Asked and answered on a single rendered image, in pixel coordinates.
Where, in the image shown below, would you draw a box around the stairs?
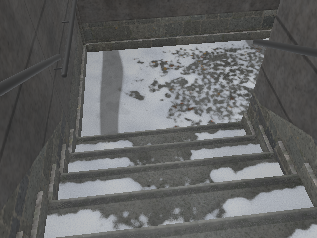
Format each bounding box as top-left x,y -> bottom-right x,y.
44,121 -> 317,238

